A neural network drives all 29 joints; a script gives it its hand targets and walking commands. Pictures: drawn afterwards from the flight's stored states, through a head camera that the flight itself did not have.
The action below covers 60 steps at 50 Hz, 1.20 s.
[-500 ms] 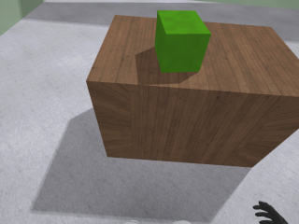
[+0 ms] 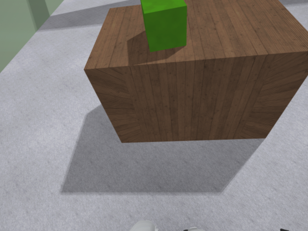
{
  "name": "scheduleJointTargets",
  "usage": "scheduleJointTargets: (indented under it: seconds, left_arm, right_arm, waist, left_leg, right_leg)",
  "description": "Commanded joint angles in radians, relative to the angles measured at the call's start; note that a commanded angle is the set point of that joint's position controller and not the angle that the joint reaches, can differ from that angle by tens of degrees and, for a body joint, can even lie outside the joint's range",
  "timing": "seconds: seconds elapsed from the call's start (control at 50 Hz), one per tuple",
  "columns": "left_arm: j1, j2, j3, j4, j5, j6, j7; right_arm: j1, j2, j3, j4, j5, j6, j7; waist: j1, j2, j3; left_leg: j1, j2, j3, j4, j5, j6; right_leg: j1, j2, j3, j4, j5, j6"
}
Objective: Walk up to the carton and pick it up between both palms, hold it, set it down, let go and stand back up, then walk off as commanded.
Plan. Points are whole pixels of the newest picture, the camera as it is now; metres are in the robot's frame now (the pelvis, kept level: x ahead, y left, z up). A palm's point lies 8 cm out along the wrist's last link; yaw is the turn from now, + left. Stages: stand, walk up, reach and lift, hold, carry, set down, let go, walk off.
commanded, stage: walk off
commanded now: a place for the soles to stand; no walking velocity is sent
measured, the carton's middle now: (162, 19) +1.04 +0.01 +0.04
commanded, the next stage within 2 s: stand in 1.96 s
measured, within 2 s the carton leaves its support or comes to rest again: neither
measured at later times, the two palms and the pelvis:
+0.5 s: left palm out of the picture -0.10 +0.37 -0.11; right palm out of the picture +0.03 -0.27 -0.05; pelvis -0.11 +0.04 +0.01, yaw +7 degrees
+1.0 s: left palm out of the picture +0.01 +0.36 -0.09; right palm out of the picture +0.05 -0.29 -0.07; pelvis -0.04 +0.03 +0.01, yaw +3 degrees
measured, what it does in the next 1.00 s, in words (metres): steps on the spot: left foot, then right foot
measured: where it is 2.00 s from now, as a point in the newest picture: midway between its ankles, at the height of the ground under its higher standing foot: outside the picture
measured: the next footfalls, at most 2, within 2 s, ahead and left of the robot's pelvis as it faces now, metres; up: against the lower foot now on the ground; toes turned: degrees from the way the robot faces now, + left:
left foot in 0.24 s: -0.04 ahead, +0.11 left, +0.00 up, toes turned +2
right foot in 0.82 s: +0.02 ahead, -0.07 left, +0.00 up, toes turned +11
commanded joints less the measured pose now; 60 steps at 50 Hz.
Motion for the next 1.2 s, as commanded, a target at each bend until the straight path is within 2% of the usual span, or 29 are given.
scheduleJointTargets:
  seconds: [0.0, 0.06, 0.1, 0.14, 0.16, 0.18, 0.2, 0.22, 0.24, 0.28, 0.3, 0.34, 0.42, 0.54, 0.68, 0.72, 0.74, 0.78, 0.82, 0.84, 0.88, 0.9, 0.92, 0.96, 0.98, 1.0, 1.02, 1.1, 1.18]
  left_arm:
    - [-0.006, 0.156, 0.116, -0.109, -0.024, 0.008, -0.014]
    - [-0.059, 0.188, 0.111, -0.089, -0.020, 0.021, -0.021]
    - [-0.061, 0.192, 0.104, -0.063, -0.022, 0.020, -0.016]
    - [-0.062, 0.176, 0.092, -0.044, -0.032, 0.017, -0.005]
    - [-0.084, 0.167, 0.087, -0.034, -0.033, 0.016, 0.002]
    - [-0.082, 0.153, 0.085, -0.022, -0.037, 0.016, 0.009]
    - [-0.088, 0.100, 0.078, -0.011, -0.053, 0.006, 0.017]
    - [-0.018, 0.128, 0.088, 0.002, -0.064, -0.005, 0.030]
    - [0.015, 0.187, 0.091, 0.021, -0.063, -0.006, 0.029]
    - [0.108, 0.220, 0.098, 0.081, -0.071, -0.004, 0.022]
    - [0.159, 0.224, 0.100, 0.103, -0.073, -0.003, 0.019]
    - [0.151, 0.222, 0.102, 0.112, -0.067, -0.015, 0.022]
    - [0.117, 0.205, 0.093, 0.106, -0.052, -0.040, 0.015]
    - [0.115, 0.184, 0.086, 0.126, -0.044, -0.058, 0.006]
    - [0.100, 0.156, 0.071, 0.134, -0.034, -0.076, -0.003]
    - [0.109, 0.146, 0.071, 0.141, -0.034, -0.077, -0.002]
    - [0.118, 0.144, 0.071, 0.146, -0.031, -0.081, 0.000]
    - [0.141, 0.157, 0.070, 0.149, -0.022, -0.089, 0.009]
    - [0.069, 0.191, 0.068, 0.128, -0.029, -0.095, 0.018]
    - [-0.004, 0.204, 0.063, 0.109, -0.029, -0.099, 0.019]
    - [-0.080, 0.201, 0.049, 0.085, -0.028, -0.096, 0.015]
    - [-0.096, 0.179, 0.041, 0.083, -0.030, -0.094, 0.014]
    - [-0.093, 0.161, 0.030, 0.075, -0.031, -0.093, 0.009]
    - [-0.086, 0.106, 0.012, 0.064, -0.041, -0.094, 0.011]
    - [-0.068, 0.100, 0.011, 0.073, -0.043, -0.093, 0.016]
    - [-0.051, 0.098, 0.010, 0.071, -0.038, -0.089, 0.014]
    - [-0.036, 0.105, 0.011, 0.086, -0.039, -0.084, 0.013]
    - [-0.086, 0.149, 0.022, 0.078, -0.037, -0.097, 0.014]
    - [-0.137, 0.143, 0.017, 0.075, -0.036, -0.090, 0.015]
  right_arm:
    - [0.101, -0.209, -0.112, 0.081, 0.021, -0.037, -0.024]
    - [0.181, -0.192, -0.111, 0.115, 0.020, -0.039, -0.013]
    - [0.206, -0.163, -0.111, 0.125, 0.018, -0.041, 0.000]
    - [0.223, -0.138, -0.112, 0.125, 0.001, -0.048, 0.013]
    - [0.253, -0.131, -0.116, 0.134, -0.007, -0.053, 0.017]
    - [0.254, -0.154, -0.122, 0.126, -0.019, -0.053, 0.017]
    - [0.182, -0.211, -0.129, 0.095, -0.050, -0.057, 0.015]
    - [-0.013, -0.235, -0.123, 0.051, -0.057, -0.055, 0.018]
    - [-0.069, -0.254, -0.121, 0.031, -0.048, -0.055, 0.012]
    - [-0.197, -0.217, -0.119, -0.002, -0.043, -0.059, 0.005]
    - [-0.222, -0.203, -0.116, -0.007, -0.032, -0.060, 0.010]
    - [-0.176, -0.178, -0.116, -0.016, -0.028, -0.058, 0.017]
    - [-0.005, -0.174, -0.130, 0.012, -0.025, -0.052, 0.024]
    - [0.035, -0.206, -0.139, 0.048, -0.028, -0.054, 0.033]
    - [0.027, -0.197, -0.125, 0.055, -0.013, -0.067, 0.028]
    - [-0.026, -0.185, -0.116, 0.045, -0.010, -0.069, 0.030]
    - [-0.051, -0.170, -0.109, 0.035, -0.005, -0.069, 0.031]
    - [-0.087, -0.139, -0.098, 0.033, 0.007, -0.072, 0.028]
    - [-0.051, -0.103, -0.091, 0.048, 0.018, -0.075, 0.027]
    - [-0.002, -0.106, -0.095, 0.073, 0.016, -0.071, 0.028]
    - [0.035, -0.122, -0.098, 0.093, 0.014, -0.065, 0.033]
    - [0.038, -0.112, -0.093, 0.098, 0.016, -0.067, 0.037]
    - [0.019, -0.102, -0.084, 0.087, 0.012, -0.079, 0.037]
    - [-0.031, -0.150, -0.090, 0.078, -0.006, -0.101, 0.026]
    - [-0.035, -0.162, -0.090, 0.082, -0.006, -0.101, 0.022]
    - [-0.028, -0.172, -0.089, 0.093, -0.001, -0.101, 0.018]
    - [-0.048, -0.174, -0.085, 0.091, 0.005, -0.100, 0.016]
    - [-0.055, -0.149, -0.084, 0.080, 0.019, -0.101, 0.015]
    - [-0.054, -0.153, -0.087, 0.092, 0.016, -0.102, 0.014]
  waist:
    - [0.039, -0.232, -0.165]
    - [-0.015, -0.304, -0.109]
    - [-0.032, -0.293, -0.116]
    - [-0.063, -0.230, -0.138]
    - [-0.103, -0.165, -0.145]
    - [-0.133, 0.001, -0.124]
    - [-0.140, 0.238, -0.027]
    - [-0.038, 0.116, 0.095]
    - [-0.039, 0.131, 0.113]
    - [0.013, 0.077, 0.099]
    - [0.021, 0.106, 0.069]
    - [-0.020, 0.119, 0.010]
    - [-0.093, 0.108, -0.086]
    - [-0.107, 0.148, -0.073]
    - [-0.086, 0.120, -0.113]
    - [-0.056, 0.099, -0.113]
    - [-0.037, 0.080, -0.116]
    - [-0.008, 0.026, -0.140]
    - [-0.037, -0.131, -0.186]
    - [-0.065, -0.102, -0.160]
    - [-0.098, -0.083, -0.105]
    - [-0.110, -0.082, -0.099]
    - [-0.114, -0.071, -0.122]
    - [-0.081, 0.005, -0.202]
    - [-0.065, 0.014, -0.209]
    - [-0.057, 0.032, -0.244]
    - [-0.055, 0.039, -0.252]
    - [-0.071, 0.021, -0.288]
    - [-0.084, 0.011, -0.280]
  left_leg:
    - [-0.047, 0.018, 0.118, -0.253, -0.090, -0.070]
    - [0.125, 0.053, 0.201, -0.439, -0.205, -0.042]
    - [0.237, 0.068, 0.223, -0.536, -0.181, -0.022]
    - [0.403, 0.080, 0.217, -0.705, -0.074, 0.000]
    - [0.495, 0.091, 0.191, -0.785, -0.040, 0.013]
    - [0.473, 0.158, 0.027, -0.865, -0.144, 0.038]
    - [0.292, 0.360, -0.397, -0.977, -0.395, 0.067]
    - [0.047, 0.440, -0.519, -1.062, -0.481, 0.065]
    - [-0.075, 0.434, -0.505, -1.109, -0.550, 0.055]
    - [-0.082, 0.358, -0.297, -1.072, -0.358, -0.008]
    - [-0.047, 0.320, -0.184, -1.060, -0.268, -0.023]
    - [0.070, 0.279, -0.114, -1.031, -0.196, -0.011]
    - [0.397, 0.268, -0.139, -1.011, -0.218, -0.035]
    - [0.478, 0.305, -0.209, -1.048, -0.279, -0.014]
    - [0.462, 0.306, -0.157, -0.969, -0.071, 0.004]
    - [0.317, 0.293, -0.134, -0.956, -0.097, 0.012]
    - [0.240, 0.275, -0.102, -0.941, -0.072, -0.006]
    - [0.092, 0.233, -0.020, -0.873, 0.057, -0.063]
    - [0.089, 0.139, 0.060, -0.603, 0.020, -0.068]
    - [0.176, 0.119, 0.093, -0.507, -0.021, -0.065]
    - [0.248, 0.133, 0.078, -0.531, -0.097, -0.029]
    - [0.283, 0.141, 0.086, -0.620, -0.065, -0.022]
    - [0.326, 0.171, 0.079, -0.818, 0.033, -0.012]
    - [0.432, 0.305, -0.123, -0.901, 0.486, 0.019]
    - [0.472, 0.337, -0.107, -0.830, 0.709, 0.027]
    - [0.513, 0.341, -0.056, -0.789, 0.804, 0.037]
    - [0.496, 0.346, -0.028, -0.749, 0.806, 0.054]
    - [0.399, 0.262, 0.054, -0.718, 0.754, -0.011]
    - [0.421, 0.271, 0.038, -0.759, 0.672, 0.002]
  right_leg:
    - [0.311, -0.153, 0.230, -0.272, -0.343, -0.066]
    - [0.132, -0.184, 0.228, -0.347, -0.472, -0.104]
    - [0.064, -0.213, 0.239, -0.370, -0.466, -0.101]
    - [-0.022, -0.201, 0.208, -0.325, -0.481, -0.045]
    - [-0.098, -0.169, 0.173, -0.245, -0.498, -0.003]
    - [-0.176, -0.073, 0.127, -0.018, -0.531, 0.022]
    - [-0.331, 0.144, 0.072, 0.408, -0.442, 0.051]
    - [-0.313, 0.145, 0.162, 0.508, -0.348, 0.063]
    - [-0.215, 0.156, 0.179, 0.582, -0.330, 0.058]
    - [-0.115, 0.143, 0.146, 0.703, -0.224, 0.064]
    - [-0.094, 0.148, 0.096, 0.743, -0.200, 0.071]
    - [-0.104, 0.144, 0.048, 0.743, -0.196, 0.084]
    - [-0.159, 0.093, 0.037, 0.469, -0.194, 0.086]
    - [-0.118, 0.058, -0.003, 0.241, -0.254, 0.050]
    - [0.009, 0.019, -0.029, -0.023, -0.226, 0.021]
    - [0.159, 0.002, -0.038, -0.124, -0.180, 0.011]
    - [0.259, -0.004, -0.032, -0.176, -0.131, -0.001]
    - [0.447, -0.054, 0.069, -0.241, -0.031, -0.043]
    - [0.381, -0.256, 0.361, -0.275, -0.031, -0.135]
    - [0.220, -0.323, 0.409, -0.295, -0.086, -0.176]
    - [0.080, -0.308, 0.353, -0.298, -0.086, -0.179]
    - [0.073, -0.273, 0.288, -0.279, -0.059, -0.148]
    - [0.119, -0.217, 0.199, -0.226, 0.040, -0.090]
    - [0.128, -0.059, 0.063, -0.051, 0.243, 0.022]
    - [0.116, -0.048, 0.043, -0.042, 0.186, 0.035]
    - [0.113, -0.046, 0.041, -0.050, 0.149, 0.026]
    - [0.161, -0.042, 0.030, -0.084, 0.116, 0.025]
    - [0.321, -0.107, 0.079, -0.087, 0.479, -0.031]
    - [0.265, -0.100, 0.070, -0.071, 0.395, -0.028]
